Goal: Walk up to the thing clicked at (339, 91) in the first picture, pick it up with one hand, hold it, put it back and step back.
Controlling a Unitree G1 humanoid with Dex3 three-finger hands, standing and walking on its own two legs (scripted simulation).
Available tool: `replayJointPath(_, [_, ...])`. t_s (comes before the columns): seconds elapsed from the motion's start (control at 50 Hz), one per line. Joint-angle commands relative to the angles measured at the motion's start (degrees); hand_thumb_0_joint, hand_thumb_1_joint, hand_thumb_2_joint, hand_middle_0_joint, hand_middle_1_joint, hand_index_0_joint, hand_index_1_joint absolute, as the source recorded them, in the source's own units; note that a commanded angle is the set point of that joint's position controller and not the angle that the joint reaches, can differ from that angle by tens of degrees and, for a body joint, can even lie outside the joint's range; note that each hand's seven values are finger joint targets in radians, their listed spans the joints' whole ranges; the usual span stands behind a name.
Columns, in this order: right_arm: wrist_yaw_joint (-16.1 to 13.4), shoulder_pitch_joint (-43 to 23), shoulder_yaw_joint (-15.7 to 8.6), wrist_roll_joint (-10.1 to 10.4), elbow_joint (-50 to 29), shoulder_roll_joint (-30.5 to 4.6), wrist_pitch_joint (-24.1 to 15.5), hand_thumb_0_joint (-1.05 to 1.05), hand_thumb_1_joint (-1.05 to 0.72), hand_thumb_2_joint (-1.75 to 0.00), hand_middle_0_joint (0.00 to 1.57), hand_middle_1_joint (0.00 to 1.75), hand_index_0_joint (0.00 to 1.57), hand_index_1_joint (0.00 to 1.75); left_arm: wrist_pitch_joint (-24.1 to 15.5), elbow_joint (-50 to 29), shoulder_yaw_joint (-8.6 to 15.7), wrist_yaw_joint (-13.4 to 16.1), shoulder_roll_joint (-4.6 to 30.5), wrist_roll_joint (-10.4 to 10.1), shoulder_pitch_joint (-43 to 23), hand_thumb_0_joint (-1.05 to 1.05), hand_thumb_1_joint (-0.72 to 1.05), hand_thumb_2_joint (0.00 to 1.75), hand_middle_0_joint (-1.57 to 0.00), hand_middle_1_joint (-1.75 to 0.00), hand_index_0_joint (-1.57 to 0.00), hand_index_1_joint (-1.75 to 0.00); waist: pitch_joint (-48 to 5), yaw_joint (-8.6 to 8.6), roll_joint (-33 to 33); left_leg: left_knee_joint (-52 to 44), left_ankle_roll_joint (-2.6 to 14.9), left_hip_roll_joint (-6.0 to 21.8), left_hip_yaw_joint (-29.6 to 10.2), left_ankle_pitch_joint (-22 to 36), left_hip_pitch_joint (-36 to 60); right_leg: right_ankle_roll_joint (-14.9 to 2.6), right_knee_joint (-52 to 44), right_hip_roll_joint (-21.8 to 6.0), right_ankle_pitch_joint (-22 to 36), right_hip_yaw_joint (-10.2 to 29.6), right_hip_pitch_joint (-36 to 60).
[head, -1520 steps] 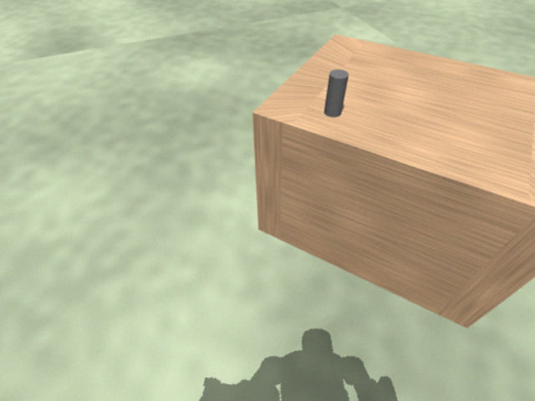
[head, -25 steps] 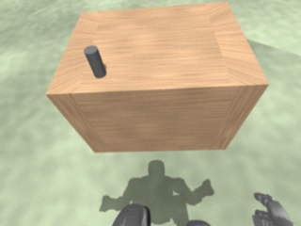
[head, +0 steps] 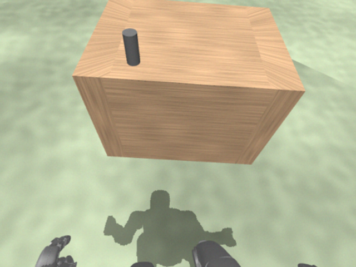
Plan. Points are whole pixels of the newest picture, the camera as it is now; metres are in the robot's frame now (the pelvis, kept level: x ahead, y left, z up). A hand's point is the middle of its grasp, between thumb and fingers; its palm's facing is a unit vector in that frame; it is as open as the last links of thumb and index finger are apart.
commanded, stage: step back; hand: left
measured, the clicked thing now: (131, 48) +0.88 +0.18 -0.05
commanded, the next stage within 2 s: stand in 1.76 s
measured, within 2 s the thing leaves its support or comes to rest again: neither
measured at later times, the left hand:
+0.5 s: hand out of the picture -0.06 +0.28 -0.14, palm faces -0.06 -0.89 -0.45, open 7.4 cm
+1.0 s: hand out of the picture -0.20 +0.25 -0.15, palm faces -0.05 -0.93 -0.35, open 7.4 cm
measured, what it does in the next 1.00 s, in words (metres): walks backwards: right foot, then left foot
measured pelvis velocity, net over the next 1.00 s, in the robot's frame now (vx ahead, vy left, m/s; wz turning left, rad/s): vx -0.25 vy -0.01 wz -0.07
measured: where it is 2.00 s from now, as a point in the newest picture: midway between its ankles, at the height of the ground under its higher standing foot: outside the picture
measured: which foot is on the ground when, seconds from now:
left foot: down 0.00-0.26, up 0.28-0.54, down 0.56-1.00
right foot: up 0.00-0.20, down 0.22-0.58, up 0.60-0.84, down 0.86-1.00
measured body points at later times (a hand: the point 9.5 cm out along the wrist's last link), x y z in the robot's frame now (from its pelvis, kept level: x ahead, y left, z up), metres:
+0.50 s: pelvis -0.16 +0.00 -0.01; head -0.10 -0.02 +0.44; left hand -0.06 +0.32 -0.11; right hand -0.08 -0.32 -0.14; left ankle -0.19 +0.14 -0.69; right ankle -0.12 -0.13 -0.73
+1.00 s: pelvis -0.25 -0.01 +0.00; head -0.25 -0.01 +0.45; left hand -0.19 +0.30 -0.13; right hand -0.17 -0.33 -0.11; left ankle -0.21 +0.12 -0.71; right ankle -0.29 -0.14 -0.73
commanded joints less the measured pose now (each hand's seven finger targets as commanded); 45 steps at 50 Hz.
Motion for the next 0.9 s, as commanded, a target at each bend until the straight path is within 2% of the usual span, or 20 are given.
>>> replayJointPath(0.0, [-1.67, -3.27, -4.11, 0.35, -5.13, -13.67, -1.71, 0.0, -0.9, -0.9, 0.2, 0.3, 0.2, 0.3, -1.78, -2.75, 3.61, 0.61, 10.05, 0.69, 3.97, 0.0, 0.9, 0.9, -0.2, -0.3, -0.2, -0.3, -8.21, 2.13, 10.19, -8.49, 10.93, 12.91, -9.98, 25.74, 8.91, 2.16, -0.45, -1.32, 0.55, 0.39, -1.66])
replayJointPath(0.08, [-1.73, -0.85, -4.56, 0.53, -5.81, -14.94, -1.18, 0.0, -0.9, -0.9, 0.2, 0.3, 0.2, 0.3, -2.72, -3.49, 2.72, 0.18, 9.36, 1.12, 2.99, 0.0, 0.9, 0.9, -0.2, -0.3, -0.2, -0.3, -11.53, -0.68, 12.39, -6.36, 13.21, 14.29, -9.03, 26.13, 13.92, 3.65, -16.08, -3.52, -0.37, -3.51, 1.89])
replayJointPath(0.18, [-1.26, -5.31, -4.81, 1.45, -7.36, -17.1, 0.34, 0.0, -0.9, -0.9, 0.2, 0.3, 0.2, 0.3, -3.4, 0.93, 2.63, -0.3, 9.22, 1.65, 10.75, 0.0, 0.9, 0.9, -0.2, -0.3, -0.2, -0.3, -17.32, 2.56, 13.11, -1.32, 9.24, 13.08, -7.21, 18.84, 8.83, 0.64, -42.94, -4.76, 13.29, -9.76, 16.85])
replayJointPath(0.22, [-1.09, -6.55, -3.77, 2.14, -8.12, -13.84, 0.33, 0.0, -0.9, -0.9, 0.2, 0.3, 0.2, 0.3, -3.58, 1.39, 3.94, -0.28, 13.94, 2.86, 10.91, 0.0, 0.9, 0.9, -0.2, -0.3, -0.2, -0.3, -15.45, 2.89, 3.28, 4.85, 3.37, 7.45, -5.34, 6.82, -5.5, -3.08, -44.42, -12.06, 15.55, 3.24, 21.6])
replayJointPath(0.24, [-1.49, -8.44, -3.16, 2.48, -9.5, -11.63, -0.01, 0.0, -0.9, -0.9, 0.2, 0.3, 0.2, 0.3, -3.18, -0.05, 5.36, -0.57, 18.91, 2.49, 8.72, 0.0, 0.9, 0.9, -0.2, -0.3, -0.2, -0.3, -10.84, 4.42, -10.22, 13.4, -0.42, -3.54, -1.57, -10.32, -14.96, -10.05, -48.29, -21.59, 14.28, 16.22, 17.74])
replayJointPath(0.26, [-2.32, -7.91, -4.01, 1.96, -8.64, -13.35, 0.34, 0.0, -0.9, -0.9, 0.2, 0.3, 0.2, 0.3, -3.09, -1.97, 5.69, -0.51, 22.58, 3.07, 4.34, 0.0, 0.9, 0.9, -0.2, -0.3, -0.2, -0.3, -7.53, 5.71, -15.41, 26.9, -2.39, -3.65, -4.4, -19.72, -10.35, -17.14, -52.42, -30.85, 13.33, 25.05, 4.02])
replayJointPath(0.28, [-2.25, -5.88, -4.81, 2.35, -7.52, -14.83, 0.29, 0.0, -0.9, -0.9, 0.2, 0.3, 0.2, 0.3, -3.24, -3.43, 5.24, -0.07, 20.21, 2.73, 0.83, 0.0, 0.9, 0.9, -0.2, -0.3, -0.2, -0.3, -4.33, 3.27, -13.25, 31.93, -2.01, -1.51, -8.3, -18.35, -7.56, -16.69, -53.16, -31.1, 13.91, 23.54, -2.02])
replayJointPath(0.32, [-1.7, -3.06, -4.27, 2.64, -5.27, -14.43, 0.16, 0.0, -0.9, -0.9, 0.2, 0.3, 0.2, 0.3, -3.49, -4.66, 3.81, 0.12, 14.61, 2.63, -2.58, 0.0, 0.9, 0.9, -0.2, -0.3, -0.2, -0.3, -5.44, 0.59, -4.62, 34.49, -1.34, -5.54, -8.08, -12.65, -8.05, -12.03, -46.06, -21.75, 27.2, 6.92, 4.88])
replayJointPath(0.36, [-2.1, -2.25, -3.18, 2.31, -5.17, -11.89, -0.61, 0.0, -0.9, -0.9, 0.2, 0.3, 0.2, 0.3, -3.28, -4.29, 4.09, 0.18, 12.76, 2.65, -0.51, 0.0, 0.9, 0.9, -0.2, -0.3, -0.2, -0.3, -7.99, 1.59, -4.89, 33.26, -1.99, -6.72, -5.52, -11.53, -10.13, -9.69, -42.37, -17.34, 31.43, 0.91, 10.3])
replayJointPath(0.46, [-2.54, -0.78, -2.48, 1.3, -5.92, -10.17, -2.28, 0.0, -0.9, -0.9, 0.2, 0.3, 0.2, 0.3, -2.0, -5.05, 4.04, 0.69, 12.57, 3.47, 3.69, 0.0, 0.9, 0.9, -0.2, -0.3, -0.2, -0.3, -12.33, 3.83, -11.77, 7.06, -2.74, -0.94, 0.14, -13.38, -11.06, -9.48, -36.45, -18.63, 36.89, 1.06, 27.03])
replayJointPath(0.52, [-2.48, 5.24, -3.63, 0.55, -2.19, -10.56, -3.29, 0.0, -0.9, -0.9, 0.2, 0.3, 0.2, 0.3, -0.8, -5.3, 3.62, -0.07, 12.1, 1.96, 3.21, 0.0, 0.9, 0.9, -0.2, -0.3, -0.2, -0.3, -15.27, 2.19, -7.91, -17.26, -1.8, -2.22, 4.14, 6.13, 1.9, -6.5, -26.55, -16.03, 32.85, -1.68, 24.21])
replayJointPath(0.54, [-2.63, 4.49, -4.52, -0.37, -2.02, -12.68, -3.48, 0.0, -0.9, -0.9, 0.2, 0.3, 0.2, 0.3, -0.55, -5.63, 2.63, -0.38, 9.19, 1.81, 5.18, 0.0, 0.9, 0.9, -0.2, -0.3, -0.2, -0.3, -15.9, 3.27, -3.28, -16.8, -0.38, 2.63, -4.16, 8.45, 9.78, -4.45, -22.5, -14.02, 23.86, -1.79, 13.7])
replayJointPath(0.56, [-2.62, 2.37, -5.67, -1.02, -2.4, -18.34, -3.32, 0.0, -0.9, -0.9, 0.2, 0.3, 0.2, 0.3, -0.44, -5.37, 1.89, -0.64, 6.56, 1.3, 6.88, 0.0, 0.9, 0.9, -0.2, -0.3, -0.2, -0.3, -14.09, 4.14, 10.92, -16.32, 4.36, 14.76, -22.24, 9.52, 14.57, -1.22, -15.01, -5.71, 1.29, -6.26, -2.72])
replayJointPath(0.58, [-2.23, 0.35, -5.8, -0.06, -3.83, -23.08, -3.15, 0.0, -0.9, -0.9, 0.2, 0.3, 0.2, 0.3, -0.37, -5.77, 2.89, 0.14, 10.43, 1.6, 1.21, 0.0, 0.9, 0.9, -0.2, -0.3, -0.2, -0.3, -11.71, 0.59, 11.81, -17.15, 13.1, 23.9, -28.98, 3.75, -1.04, 0.21, -9.26, -5.67, -6.8, -1.77, 2.98])
replayJointPath(0.6, [-2.59, -4.55, -5.74, 0.07, -4.72, -22.74, -3.67, 0.0, -0.9, -0.9, 0.2, 0.3, 0.2, 0.3, -0.43, -5.08, 3.42, -0.07, 12.8, 1.61, -1.13, 0.0, 0.9, 0.9, -0.2, -0.3, -0.2, -0.3, -7.5, 1.07, 12.21, -18.92, 15.29, 26.01, -31.26, 0.75, -9.54, 0.03, -4.6, -7.79, -5.57, 1.32, 6.99])
replayJointPath(0.66, [-2.68, -7.59, -3.37, -0.41, -4.62, -14.99, -4.58, 0.0, -0.9, -0.9, 0.2, 0.3, 0.2, 0.3, -0.92, -1.6, 3.5, -1.37, 11.22, 0.79, 4.71, 0.0, 0.9, 0.9, -0.2, -0.3, -0.2, -0.3, -7.57, 5.15, 8.36, -12.23, 8.67, 13.61, -9.88, 11.84, -2.11, -0.41, -5.18, -4.11, 2.51, 1.71, 5.79])
replayJointPath(0.74, [-1.59, -3.17, -4.33, -0.59, -2.61, -15.26, -4.65, 0.0, -0.9, -0.9, 0.2, 0.3, 0.2, 0.3, -2.4, -1.53, 2.75, -2.59, 9.88, 1.49, 1.47, 0.0, 0.9, 0.9, -0.2, -0.3, -0.2, -0.3, -7.33, 0.38, 12.18, -15.03, 7.58, 11.28, -10.95, -11.35, 3.94, 0.91, -25.23, -5.53, -0.2, -4.46, 7.03])
replayJointPath(0.82, [-0.62, -2.97, -4.37, -0.32, -2.85, -15.17, -3.15, 0.0, -0.9, -0.9, 0.2, 0.3, 0.2, 0.3, -5.0, 3.47, 2.52, -1.67, 8.48, 2.05, 7.76, 0.0, 0.9, 0.9, -0.2, -0.3, -0.2, -0.3, -10.23, 2.68, 12.71, -6.69, 6.54, 9.85, -5.25, -5.93, 2.01, -0.96, -51.4, -4.44, 8.5, -8.9, 20.79])
replayJointPath(0.86, [-0.46, -3.78, -2.72, 0.83, -4.64, -9.21, -3.22, 0.0, -0.9, -0.9, 0.2, 0.3, 0.2, 0.3, -6.44, 5.37, 4.18, -0.94, 13.86, 3.26, 11.37, 0.0, 0.9, 0.9, -0.2, -0.3, -0.2, -0.3, -11.24, 4.2, -2.25, 10.0, 0.4, 2.58, 1.03, -4.79, -14.49, -4.97, -52.09, -14.96, 9.46, 11.51, 32.71])
replayJointPath(0.88, [-0.8, -5.92, -2.8, 0.5, -5.1, -9.83, -3.27, 0.0, -0.9, -0.9, 0.2, 0.3, 0.2, 0.3, -6.28, 4.11, 5.01, -0.79, 17.87, 3.07, 8.23, 0.0, 0.9, 0.9, -0.2, -0.3, -0.2, -0.3, -7.92, 5.36, -5.75, 13.08, -1.5, 0.26, 1.01, -15.67, -19.47, -10.57, -54.1, -23.78, -4.47, 21.55, 25.5])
